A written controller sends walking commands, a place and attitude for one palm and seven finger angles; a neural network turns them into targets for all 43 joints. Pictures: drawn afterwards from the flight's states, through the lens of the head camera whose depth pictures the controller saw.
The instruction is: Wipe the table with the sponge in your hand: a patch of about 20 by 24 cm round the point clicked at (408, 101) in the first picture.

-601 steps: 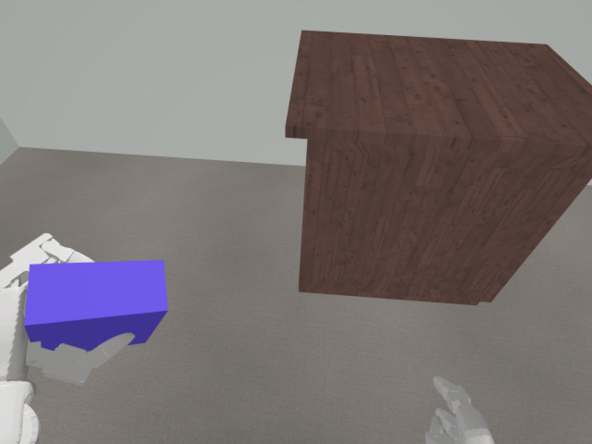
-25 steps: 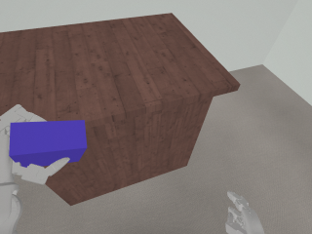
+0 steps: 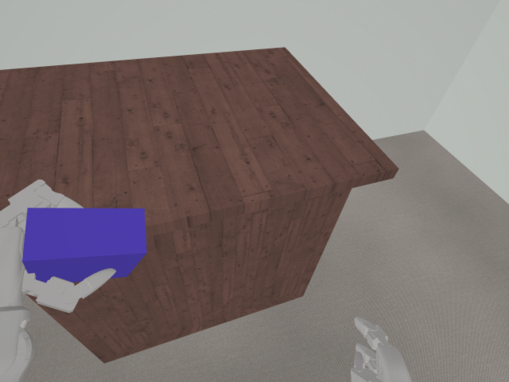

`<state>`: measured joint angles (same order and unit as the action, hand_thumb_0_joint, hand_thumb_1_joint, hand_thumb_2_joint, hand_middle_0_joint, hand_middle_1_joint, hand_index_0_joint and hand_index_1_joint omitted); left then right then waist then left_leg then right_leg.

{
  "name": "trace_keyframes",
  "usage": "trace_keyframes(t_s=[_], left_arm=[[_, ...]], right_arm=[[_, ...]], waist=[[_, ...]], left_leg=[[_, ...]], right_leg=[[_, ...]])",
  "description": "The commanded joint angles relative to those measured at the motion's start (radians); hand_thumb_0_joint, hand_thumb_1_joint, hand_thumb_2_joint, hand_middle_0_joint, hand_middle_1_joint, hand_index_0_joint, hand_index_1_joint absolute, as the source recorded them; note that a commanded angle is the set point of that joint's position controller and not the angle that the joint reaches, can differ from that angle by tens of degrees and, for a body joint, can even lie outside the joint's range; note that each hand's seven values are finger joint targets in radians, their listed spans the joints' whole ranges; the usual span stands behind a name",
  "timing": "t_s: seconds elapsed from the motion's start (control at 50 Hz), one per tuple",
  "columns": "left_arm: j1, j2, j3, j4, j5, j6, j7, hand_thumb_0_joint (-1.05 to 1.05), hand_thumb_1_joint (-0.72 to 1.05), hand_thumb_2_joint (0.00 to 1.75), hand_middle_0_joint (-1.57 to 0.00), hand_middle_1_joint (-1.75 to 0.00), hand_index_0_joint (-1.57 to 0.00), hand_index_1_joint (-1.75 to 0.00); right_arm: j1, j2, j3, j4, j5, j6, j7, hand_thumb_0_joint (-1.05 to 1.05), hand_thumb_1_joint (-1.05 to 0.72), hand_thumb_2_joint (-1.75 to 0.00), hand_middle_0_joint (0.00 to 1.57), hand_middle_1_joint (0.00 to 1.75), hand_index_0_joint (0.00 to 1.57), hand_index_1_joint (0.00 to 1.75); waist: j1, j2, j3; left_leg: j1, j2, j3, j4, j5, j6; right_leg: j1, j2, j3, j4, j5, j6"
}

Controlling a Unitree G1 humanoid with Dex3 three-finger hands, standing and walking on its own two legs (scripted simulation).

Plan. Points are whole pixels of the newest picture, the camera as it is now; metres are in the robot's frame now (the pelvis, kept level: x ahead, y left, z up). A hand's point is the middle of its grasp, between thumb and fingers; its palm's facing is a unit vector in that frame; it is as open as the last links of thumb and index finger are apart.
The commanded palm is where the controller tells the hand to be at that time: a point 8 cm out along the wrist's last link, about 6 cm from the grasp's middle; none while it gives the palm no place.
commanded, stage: shuffle to correct the standing spot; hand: left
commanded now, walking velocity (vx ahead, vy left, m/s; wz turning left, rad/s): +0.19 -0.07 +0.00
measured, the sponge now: (102, 248) +0.23 +0.22 +0.14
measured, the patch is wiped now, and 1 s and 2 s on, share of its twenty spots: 0.00 0.00 0.00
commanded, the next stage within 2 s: come to a stop and stand still in 0.64 s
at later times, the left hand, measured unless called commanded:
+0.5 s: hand (83, 197) +0.29 +0.26 +0.16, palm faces +0.41 -0.84 -0.35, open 9.7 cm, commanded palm +0.22 +0.29 +0.18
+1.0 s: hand (140, 171) +0.35 +0.20 +0.16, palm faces +0.36 -0.86 -0.36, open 9.7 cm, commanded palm +0.29 +0.25 +0.18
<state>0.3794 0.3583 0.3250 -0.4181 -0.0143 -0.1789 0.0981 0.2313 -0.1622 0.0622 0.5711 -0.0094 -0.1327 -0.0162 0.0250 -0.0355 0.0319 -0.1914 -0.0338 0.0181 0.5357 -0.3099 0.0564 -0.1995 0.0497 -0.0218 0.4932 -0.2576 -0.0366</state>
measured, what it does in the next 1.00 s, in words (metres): walks ahead: left foot, then right foot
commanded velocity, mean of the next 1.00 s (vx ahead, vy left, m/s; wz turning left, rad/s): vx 0.09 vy -0.03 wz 0.00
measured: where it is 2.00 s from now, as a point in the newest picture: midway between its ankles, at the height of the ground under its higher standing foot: outside the picture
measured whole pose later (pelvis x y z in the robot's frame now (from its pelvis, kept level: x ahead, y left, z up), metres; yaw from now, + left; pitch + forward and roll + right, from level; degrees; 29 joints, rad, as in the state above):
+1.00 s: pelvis +0.12 -0.02 -0.01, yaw -1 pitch -3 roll -2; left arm 0.45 0.35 0.34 -0.56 -0.02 -0.19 0.15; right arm 0.18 -0.24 0.01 0.60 -0.01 -0.10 -0.04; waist -0.01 -0.01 0.09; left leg -0.30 0.02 0.03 0.65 -0.30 -0.01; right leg -0.29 0.00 -0.13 0.57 -0.24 -0.03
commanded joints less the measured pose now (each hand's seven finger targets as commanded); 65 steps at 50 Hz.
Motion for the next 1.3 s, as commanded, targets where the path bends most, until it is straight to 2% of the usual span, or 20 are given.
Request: trace_keyframes(t_s=[0.0,0.18,0.22,0.26,0.3,0.36,0.38,0.4,0.42,0.44,0.5,0.56,0.7,0.74,0.76,0.8,0.86,0.94,1.02,1.28], left_arm=[[-0.117,0.177,0.141,-0.274,-0.026,-0.088,0.026,0.00,0.10,1.30,-1.20,-1.60,-1.20,-1.60],[-0.059,0.197,0.170,-0.280,-0.040,-0.082,0.034,0.00,0.10,1.30,-1.20,-1.60,-1.20,-1.60],[-0.055,0.209,0.184,-0.297,-0.046,-0.090,0.043,0.00,0.10,1.30,-1.20,-1.60,-1.20,-1.60],[-0.062,0.233,0.210,-0.324,-0.045,-0.111,0.059,0.00,0.10,1.30,-1.20,-1.60,-1.20,-1.60],[-0.069,0.200,0.179,-0.364,-0.038,-0.122,0.065,0.00,0.10,1.30,-1.20,-1.60,-1.20,-1.60],[-0.121,0.201,0.171,-0.392,-0.036,-0.120,0.069,0.00,0.10,1.30,-1.20,-1.60,-1.20,-1.60],[-0.120,0.198,0.170,-0.389,-0.038,-0.122,0.064,0.00,0.10,1.30,-1.20,-1.60,-1.20,-1.60],[-0.121,0.191,0.177,-0.387,-0.043,-0.125,0.060,0.00,0.10,1.30,-1.20,-1.60,-1.20,-1.60],[-0.155,0.203,0.172,-0.378,-0.038,-0.134,0.058,0.00,0.10,1.30,-1.20,-1.60,-1.20,-1.60],[-0.175,0.240,0.194,-0.355,-0.033,-0.120,0.046,0.00,0.10,1.30,-1.20,-1.60,-1.20,-1.60],[-0.090,0.193,0.173,-0.342,-0.018,-0.109,0.022,0.00,0.10,1.30,-1.20,-1.60,-1.20,-1.60],[-0.002,0.164,0.158,-0.400,-0.019,-0.106,0.006,0.00,0.10,1.30,-1.20,-1.60,-1.20,-1.60],[-0.014,0.203,0.204,-0.271,-0.018,-0.083,0.032,0.00,0.10,1.30,-1.20,-1.60,-1.20,-1.60],[-0.063,0.208,0.197,-0.245,-0.015,-0.074,0.039,0.00,0.10,1.30,-1.20,-1.60,-1.20,-1.60],[-0.072,0.214,0.188,-0.253,-0.012,-0.073,0.045,0.00,0.10,1.30,-1.20,-1.60,-1.20,-1.60],[-0.081,0.195,0.162,-0.267,-0.021,-0.072,0.052,0.00,0.10,1.30,-1.20,-1.60,-1.20,-1.60],[-0.048,0.218,0.181,-0.346,-0.011,-0.087,0.075,0.00,0.10,1.30,-1.20,-1.60,-1.20,-1.60],[0.008,0.218,0.211,-0.400,-0.021,-0.098,0.098,0.00,0.10,1.30,-1.20,-1.60,-1.20,-1.60],[0.023,0.195,0.199,-0.338,-0.023,-0.097,0.083,0.00,0.10,1.30,-1.20,-1.60,-1.20,-1.60],[-0.053,0.152,0.117,-0.288,-0.022,-0.054,0.069,0.00,0.10,1.30,-1.20,-1.60,-1.20,-1.60]], right_arm=[[-0.099,-0.160,-0.080,-0.155,0.009,-0.051,-0.009,0.00,-0.90,-0.90,0.20,0.30,0.20,0.30],[-0.108,-0.161,-0.087,-0.165,0.019,-0.008,-0.001,0.00,-0.90,-0.90,0.20,0.30,0.20,0.30],[-0.113,-0.157,-0.096,-0.170,0.024,-0.003,0.001,0.00,-0.90,-0.90,0.20,0.30,0.20,0.30],[-0.128,-0.148,-0.092,-0.166,0.028,-0.005,0.004,0.00,-0.90,-0.90,0.20,0.30,0.20,0.30],[-0.130,-0.135,-0.079,-0.158,0.021,0.000,0.004,0.00,-0.90,-0.90,0.20,0.30,0.20,0.30],[-0.114,-0.123,-0.077,-0.132,0.004,0.001,-0.009,0.00,-0.90,-0.90,0.20,0.30,0.20,0.30],[-0.092,-0.144,-0.094,-0.132,0.008,-0.004,-0.016,0.00,-0.90,-0.90,0.20,0.30,0.20,0.30],[-0.099,-0.184,-0.115,-0.146,0.010,-0.008,-0.018,0.00,-0.90,-0.90,0.20,0.30,0.20,0.30],[-0.126,-0.162,-0.107,-0.166,0.011,-0.014,-0.009,0.00,-0.90,-0.90,0.20,0.30,0.20,0.30],[-0.122,-0.149,-0.101,-0.154,-0.001,-0.024,-0.005,0.00,-0.90,-0.90,0.20,0.30,0.20,0.30],[-0.104,-0.162,-0.116,-0.131,0.007,-0.032,0.009,0.00,-0.90,-0.90,0.20,0.30,0.20,0.30],[-0.094,-0.159,-0.115,-0.147,0.011,-0.039,0.024,0.00,-0.90,-0.90,0.20,0.30,0.20,0.30],[-0.083,-0.157,-0.095,-0.147,0.009,-0.041,-0.015,0.00,-0.90,-0.90,0.20,0.30,0.20,0.30],[-0.091,-0.153,-0.092,-0.138,0.009,-0.030,-0.019,0.00,-0.90,-0.90,0.20,0.30,0.20,0.30],[-0.087,-0.138,-0.090,-0.136,0.007,-0.029,-0.020,0.00,-0.90,-0.90,0.20,0.30,0.20,0.30],[-0.091,-0.146,-0.101,-0.131,0.012,-0.038,-0.008,0.00,-0.90,-0.90,0.20,0.30,0.20,0.30],[-0.136,-0.138,-0.080,-0.102,0.016,-0.029,-0.009,0.00,-0.90,-0.90,0.20,0.30,0.20,0.30],[-0.129,-0.129,-0.080,-0.115,0.001,-0.020,-0.036,0.00,-0.90,-0.90,0.20,0.30,0.20,0.30],[-0.144,-0.160,-0.083,-0.137,0.008,-0.022,-0.049,0.00,-0.90,-0.90,0.20,0.30,0.20,0.30],[-0.128,-0.150,-0.071,-0.131,0.001,-0.028,-0.051,0.00,-0.90,-0.90,0.20,0.30,0.20,0.30]], waist=[[-0.012,0.110,-0.149],[-0.017,0.051,-0.164],[-0.010,-0.056,-0.177],[0.015,-0.064,-0.112],[0.018,-0.011,-0.054],[-0.032,0.088,-0.099],[-0.043,0.173,-0.135],[-0.045,0.385,-0.161],[-0.040,0.366,-0.139],[-0.048,0.269,-0.079],[-0.031,0.131,-0.065],[-0.011,0.241,-0.120],[-0.018,0.199,-0.106],[-0.014,0.109,-0.111],[-0.022,0.015,-0.123],[0.006,-0.179,-0.179],[-0.008,-0.010,-0.122],[-0.013,-0.012,-0.163],[0.003,0.266,-0.082],[-0.002,0.086,-0.170]], left_leg=[[-0.014,0.125,-0.105,-0.031,0.287,-0.010],[-0.078,0.127,-0.087,0.155,0.389,-0.011],[-0.230,0.055,-0.002,0.364,0.287,-0.033],[-0.460,0.036,-0.012,0.508,-0.218,-0.046],[-0.452,0.102,-0.054,0.421,-0.234,-0.029],[-0.009,0.047,0.080,0.045,0.108,-0.039],[0.166,0.066,-0.001,-0.031,0.149,-0.014],[0.308,0.289,-0.371,-0.149,0.144,0.098],[0.235,0.411,-0.606,-0.246,0.116,0.201],[0.169,0.433,-0.669,-0.288,0.085,0.209],[0.141,0.373,-0.399,-0.205,0.299,0.187],[0.078,0.288,-0.150,-0.197,0.337,0.119],[-0.110,0.269,-0.048,-0.116,0.159,0.032],[-0.250,0.204,0.013,0.042,-0.018,-0.005],[-0.304,0.121,0.067,0.211,-0.093,-0.027],[-0.365,0.046,0.011,0.489,-0.244,-0.060],[-0.286,0.104,-0.048,0.384,-0.170,-0.061],[-0.038,0.039,0.028,0.002,0.098,-0.071],[-0.157,0.192,-0.189,-0.197,0.237,-0.017],[-0.095,0.115,-0.067,-0.155,0.167,-0.058]], right_leg=[[0.083,-0.066,0.087,0.031,0.241,-0.048],[0.110,-0.106,0.150,0.102,0.352,-0.085],[0.228,-0.218,0.324,0.021,0.419,-0.169],[0.323,-0.355,0.494,-0.056,0.522,-0.265],[0.258,-0.354,0.425,-0.046,0.473,-0.244],[-0.012,-0.195,0.137,0.061,0.251,-0.123],[-0.135,-0.116,0.053,0.234,0.144,-0.067],[-0.348,-0.008,-0.013,0.495,-0.099,0.007],[-0.390,0.033,0.048,0.680,-0.301,0.011],[-0.451,-0.009,0.092,0.767,-0.277,0.010],[-0.502,-0.072,0.081,0.771,-0.143,0.021],[-0.368,-0.090,-0.008,0.551,-0.036,0.032],[0.025,-0.009,-0.153,0.023,0.040,0.043],[0.188,-0.044,-0.078,-0.063,-0.013,0.013],[0.210,-0.167,0.108,-0.118,0.009,-0.048],[0.193,-0.405,0.447,-0.230,-0.001,-0.173],[0.088,-0.401,0.305,-0.160,0.203,-0.175],[0.023,-0.277,0.094,-0.080,0.205,-0.063],[0.026,-0.080,-0.004,0.066,0.046,0.032],[0.122,-0.116,0.044,-0.099,0.195,0.019]])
